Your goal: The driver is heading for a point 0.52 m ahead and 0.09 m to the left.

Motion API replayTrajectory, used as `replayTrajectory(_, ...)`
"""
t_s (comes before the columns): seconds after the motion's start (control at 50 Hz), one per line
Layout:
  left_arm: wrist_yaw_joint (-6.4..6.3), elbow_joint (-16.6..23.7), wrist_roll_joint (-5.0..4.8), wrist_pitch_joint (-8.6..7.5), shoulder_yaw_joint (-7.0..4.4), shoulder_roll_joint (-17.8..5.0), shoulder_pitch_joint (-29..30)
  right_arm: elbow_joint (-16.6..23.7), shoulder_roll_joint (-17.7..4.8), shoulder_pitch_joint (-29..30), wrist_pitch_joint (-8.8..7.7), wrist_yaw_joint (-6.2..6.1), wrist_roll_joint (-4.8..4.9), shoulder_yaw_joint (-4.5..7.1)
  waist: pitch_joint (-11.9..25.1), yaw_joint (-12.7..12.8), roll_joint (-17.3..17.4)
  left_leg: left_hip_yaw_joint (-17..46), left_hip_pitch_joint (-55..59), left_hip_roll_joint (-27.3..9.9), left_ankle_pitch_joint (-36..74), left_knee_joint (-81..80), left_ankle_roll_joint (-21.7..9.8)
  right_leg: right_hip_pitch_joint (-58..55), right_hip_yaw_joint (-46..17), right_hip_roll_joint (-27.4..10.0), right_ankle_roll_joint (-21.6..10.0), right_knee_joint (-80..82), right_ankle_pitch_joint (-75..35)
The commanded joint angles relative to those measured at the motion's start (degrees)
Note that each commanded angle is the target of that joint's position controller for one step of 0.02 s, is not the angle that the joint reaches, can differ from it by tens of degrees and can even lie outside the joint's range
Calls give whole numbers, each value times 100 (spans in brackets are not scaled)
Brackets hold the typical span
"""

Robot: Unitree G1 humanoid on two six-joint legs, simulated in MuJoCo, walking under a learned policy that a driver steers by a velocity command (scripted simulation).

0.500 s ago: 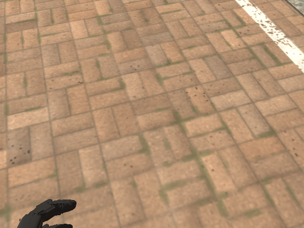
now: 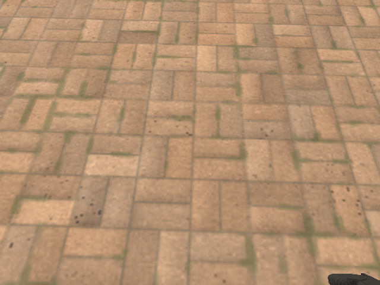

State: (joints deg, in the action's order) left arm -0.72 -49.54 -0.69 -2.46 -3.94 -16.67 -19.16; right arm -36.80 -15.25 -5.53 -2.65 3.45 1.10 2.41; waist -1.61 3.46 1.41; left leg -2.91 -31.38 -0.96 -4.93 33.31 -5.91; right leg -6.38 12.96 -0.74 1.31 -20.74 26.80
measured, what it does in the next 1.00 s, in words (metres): walks ahead, turning left: right foot, then left foot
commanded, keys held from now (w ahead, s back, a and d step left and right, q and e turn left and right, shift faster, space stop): w+q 0.46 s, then w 0.04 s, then no key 0.50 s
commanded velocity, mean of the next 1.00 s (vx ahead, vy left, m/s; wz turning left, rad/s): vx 0.35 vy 0.00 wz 0.38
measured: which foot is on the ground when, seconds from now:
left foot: down 0.00-0.50, up 0.52-0.86, down 0.88-1.00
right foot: down 0.00-0.02, up 0.04-0.46, down 0.48-1.00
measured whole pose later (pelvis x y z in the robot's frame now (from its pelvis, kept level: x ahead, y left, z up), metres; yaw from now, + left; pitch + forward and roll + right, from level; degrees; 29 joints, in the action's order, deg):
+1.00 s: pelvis +0.44 +0.05 +0.02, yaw +22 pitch +1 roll +0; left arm 0.3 -50.4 0.7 -1.8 -1.1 -15.3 -11.9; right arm -37.2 -13.4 -6.5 0.9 -0.5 -1.0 1.9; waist -0.9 2.8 -1.1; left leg 1.6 -19.4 0.9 -11.1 29.9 -0.7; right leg 9.0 1.1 -0.9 0.9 -28.5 20.1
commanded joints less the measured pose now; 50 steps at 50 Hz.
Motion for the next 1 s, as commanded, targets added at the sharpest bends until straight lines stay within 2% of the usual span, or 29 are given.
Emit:
replayTrajectory(0.02, -102, 525, 156, -40, -95, -747, 59, -22, -1621, -2125, 63, -199, 28, 640, 1505, -1203, 477, 1408, 3787, -575, 97, -150, -756, 2121, -94, -833, -297, -4036, -4131)
replayTrajectory(0.04, 18, 786, 168, -236, 111, -178, -295, 146, -1866, -1778, 2, -183, 59, 624, 2194, -606, 1553, 4813, 5440, -1813, -1028, -1134, -1970, 4439, -1030, 497, 2, -5983, 549)
replayTrajectory(0.06, 133, 832, -18, -454, -21, -796, 319, 199, -1353, -1905, -32, -158, 11, 493, 2308, -1052, 703, 4822, 5472, -1771, -1453, -1560, -1702, 5041, -2003, 152, -136, -6181, 396)
replayTrajectory(0.08, 179, 1015, -184, -550, -26, -856, 791, 176, -1145, -1734, -74, -170, -37, 431, 1490, -1021, 424, 3956, 4804, -1570, -1164, -1589, -1435, 5249, -1908, -74, -253, -5914, -35)
replayTrajectory(0.1, 146, 1036, -102, -585, 10, -719, 894, 201, -1067, -1378, -102, -167, -37, 402, 896, -720, -233, 3305, 3848, -1323, -474, -1630, -1263, 5070, -1860, -326, -261, -5315, -430)
replayTrajectory(0.12, 104, 990, 38, -553, -33, -765, 898, 268, -886, -1055, -112, -187, -56, 349, 665, -522, -258, 2834, 3200, -1124, 132, -1698, -1162, 4714, -1840, -499, -213, -4798, -636)
replayTrajectory(0.14, 107, 975, 79, -482, -53, -767, 783, 363, -840, -881, -111, -213, -119, 319, 541, -350, -80, 2632, 2717, -992, 506, -1825, -1158, 4369, -1849, -570, -155, -4633, -769)
replayTrajectory(0.22, 64, 1039, 176, -285, -2, -523, 896, 302, -1008, -902, -134, -326, -67, 368, 288, -252, 4, 2015, 1816, -727, 1122, -2073, -1175, 4151, -1636, -504, 238, -3556, -1341)
replayTrajectory(0.3, 107, 1235, 142, -315, 96, -320, 1793, 162, -1104, -1169, -61, -419, -15, 403, 151, -609, 223, 1647, 1484, -328, 413, -1946, -770, 3668, -1558, -162, 331, -1739, -2936)
replayTrajectory(0.36, 169, 1367, 47, -377, 64, -439, 2167, 22, -1137, -1446, -21, -424, 24, 425, 143, -760, 329, 2007, 1692, -464, -41, -1721, -659, 3423, -1661, 7, 274, -1154, -3178)
replayTrajectory(0.42, 222, 1389, 19, -454, -41, -672, 2098, -25, -1054, -1491, 26, -450, 33, 420, 183, -645, 495, 2558, 2190, -663, -257, -1214, -552, 3242, -1815, 41, 83, -801, -2605)
replayTrajectory(0.46, 204, 1237, 15, -510, -144, -792, 1488, 15, -937, -1357, 61, -452, 16, 393, 339, -286, 631, 2662, 2184, -535, -73, -705, -378, 2433, -1674, 73, -153, -509, -2323)
replayTrajectory(0.48, 174, 1128, 98, -544, -227, -975, 850, 49, -650, -1362, 44, -436, -26, 287, 847, 9, 481, 2339, 1973, -259, 42, 184, -180, 1400, -1905, -308, -412, -538, -2271)
replayTrajectory(0.5, 151, 1052, 172, -544, -301, -1309, 51, 94, -269, -1761, 15, -433, -132, 155, 1682, 100, -453, 1750, 986, 260, -1349, 1885, 112, -246, -3136, -1401, -893, -668, -2023)
replayTrajectory(0.52, 201, 765, 165, -448, -395, -1606, -334, 198, -265, -2329, -26, -454, 89, 122, 1968, -135, -2366, 1234, -818, 750, -3004, 3519, 448, -1261, -5858, -2346, -1749, 149, -812)
replayTrajectory(0.54, 223, 918, 67, -438, -258, -1036, -30, 34, -845, -2116, -22, -489, 112, 237, 1364, -12, -1391, 1538, -1245, 421, -2776, 4092, 553, -815, -5790, -2206, -1623, 370, -518)
replayTrajectory(0.56, 202, 997, 105, -396, -158, -739, 323, 108, -1027, -1490, 13, -498, 47, 291, 792, 52, -833, 1412, -1192, 281, -2369, 4215, 616, -137, -4723, -1994, -1433, 254, -1583)
replayTrajectory(0.58, 215, 1038, 171, -371, -83, -590, 612, 158, -989, -1178, 49, -517, -49, 296, 520, -52, -414, 1271, -900, 162, -2167, 4083, 681, 539, -3909, -1753, -1376, 183, -3064)
replayTrajectory(0.6, 218, 991, 178, -363, -45, -490, 802, 223, -920, -1071, 70, -519, -116, 313, 424, -209, -440, 1253, -682, 15, -2070, 3780, 713, 956, -3412, -1607, -1388, 111, -4213)
replayTrajectory(0.64, 226, 851, 180, -372, 23, -344, 914, 166, -620, -1214, 129, -483, -79, 258, 437, -419, -695, 1028, -138, -97, -2012, 3029, 758, 1400, -2593, -1219, -1284, 192, -5239)
replayTrajectory(0.72, 149, 609, 109, -271, -55, -712, 1045, 184, -273, -1020, 190, -473, -117, 99, 756, -458, -808, 640, 687, -120, -1107, 1377, 881, 1647, -1937, -1126, -1398, 330, -5942)
replayTrajectory(0.8, 120, 404, 18, -133, -63, -820, 864, 245, -428, -544, 228, -428, -97, 125, 773, -249, -786, 511, 1187, -25, -343, 382, 795, 1540, -1822, -1127, -1294, 287, -5098)
replayTrajectory(0.86, 118, 307, -64, -67, -12, -755, 951, 247, -463, -476, 217, -408, -149, 167, 617, -383, -702, 397, 1840, 78, 237, -725, 529, 1666, -1893, -1037, -1057, -37, -3969)
replayTrajectory(0.88, 124, 231, -43, -74, 47, -602, 794, 266, -579, -459, 209, -430, -196, 198, 598, -391, -556, 602, 2251, -72, 853, -1132, 385, 1822, -1866, -859, -805, -206, -3429)
replayTrajectory(0.9, 132, 246, 118, -112, 128, -391, 653, 327, -883, -538, 213, -484, -256, 253, 887, -306, -87, 1232, 2943, -724, 2533, -946, 169, 2127, -1636, -553, -483, -629, -2592)
replayTrajectory(0.92, 148, 132, 207, -131, 203, -158, -2, 365, -923, -366, 277, -520, -281, 233, 1196, 83, 684, 1762, 3455, -1309, 3059, -643, -382, 2564, -1348, -191, -173, -808, -889)
replayTrajectory(0.94, 115, 118, 187, -67, 241, -167, 176, 340, -489, -242, 305, -477, -236, 133, 1248, -72, 742, 1804, 3092, -1228, 2118, -704, -514, 2315, -1376, -241, -27, -684, -719)
replayTrajectory(0.96, 98, 163, 165, 7, 214, -338, 434, 339, -383, -54, 308, -416, -202, 111, 942, -98, 594, 1590, 2735, -863, 1340, -708, -308, 2225, -1338, -211, 25, -535, -966)
replayTrajectory(1.0, 53, 100, 161, 136, 164, -553, 580, 350, -481, 52, 280, -345, -197, 130, 543, -188, 343, 1266, 2373, -497, 1073, -591, -19, 2253, -1295, -166, 2, -482, -1319)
